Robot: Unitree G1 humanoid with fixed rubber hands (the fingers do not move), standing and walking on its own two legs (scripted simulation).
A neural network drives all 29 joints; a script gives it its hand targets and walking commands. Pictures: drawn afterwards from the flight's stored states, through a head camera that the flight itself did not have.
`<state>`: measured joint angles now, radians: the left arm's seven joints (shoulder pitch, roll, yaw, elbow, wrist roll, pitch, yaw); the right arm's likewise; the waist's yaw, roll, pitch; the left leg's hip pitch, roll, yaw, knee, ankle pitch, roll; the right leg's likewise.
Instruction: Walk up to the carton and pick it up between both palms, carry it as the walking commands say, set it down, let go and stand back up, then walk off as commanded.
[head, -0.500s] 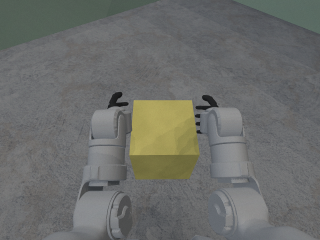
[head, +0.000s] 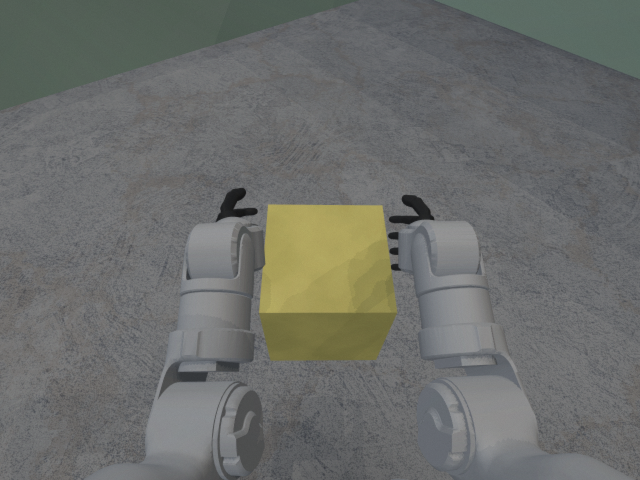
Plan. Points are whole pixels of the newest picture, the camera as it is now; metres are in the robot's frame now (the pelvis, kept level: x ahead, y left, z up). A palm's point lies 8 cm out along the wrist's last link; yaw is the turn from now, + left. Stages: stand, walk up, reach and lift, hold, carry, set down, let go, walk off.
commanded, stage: carry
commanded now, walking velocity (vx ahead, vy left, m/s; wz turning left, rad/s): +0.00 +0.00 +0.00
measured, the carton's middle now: (324, 285) +0.37 +0.01 +0.00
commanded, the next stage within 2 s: none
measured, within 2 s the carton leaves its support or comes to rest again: neither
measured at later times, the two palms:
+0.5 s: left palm (227, 240) +0.36 +0.12 +0.11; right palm (419, 243) +0.36 -0.11 +0.11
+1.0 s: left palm (224, 272) +0.32 +0.13 +0.10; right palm (420, 276) +0.32 -0.11 +0.09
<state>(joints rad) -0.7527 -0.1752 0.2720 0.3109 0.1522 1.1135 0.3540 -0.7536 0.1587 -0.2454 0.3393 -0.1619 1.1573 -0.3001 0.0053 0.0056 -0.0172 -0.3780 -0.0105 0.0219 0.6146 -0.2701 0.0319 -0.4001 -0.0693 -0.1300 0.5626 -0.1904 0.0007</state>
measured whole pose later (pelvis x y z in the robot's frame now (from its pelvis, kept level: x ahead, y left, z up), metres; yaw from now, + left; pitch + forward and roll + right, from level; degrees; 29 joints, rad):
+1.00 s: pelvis -0.01 +0.00 -0.01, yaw +0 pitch +3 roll -1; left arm -0.58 -0.25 0.23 0.08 0.15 1.17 0.37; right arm -0.57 0.22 -0.21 0.10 -0.15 1.21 -0.31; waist 0.00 0.00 -0.04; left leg -0.44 0.00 0.04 0.69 -0.29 0.04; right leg -0.46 -0.08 -0.14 0.63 -0.21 0.01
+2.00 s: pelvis -0.43 -0.01 +0.01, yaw +1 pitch +1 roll +0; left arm -0.48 -0.23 0.15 0.10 0.11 1.21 0.36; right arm -0.41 0.20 -0.14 0.04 -0.16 1.27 -0.28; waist 0.00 0.01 -0.09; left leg -0.58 0.05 0.07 0.81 -0.33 -0.05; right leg -0.28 -0.02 -0.06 0.55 -0.29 -0.02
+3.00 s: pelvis -0.60 +0.00 +0.00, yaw +4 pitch +1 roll +0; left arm -0.42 -0.20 0.13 0.03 0.17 1.15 0.21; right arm -0.40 0.20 -0.12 0.04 -0.17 1.20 -0.23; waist 0.00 0.01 -0.10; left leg -0.41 0.04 0.09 0.53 -0.14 0.02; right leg -0.39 -0.02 -0.05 0.52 -0.16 0.00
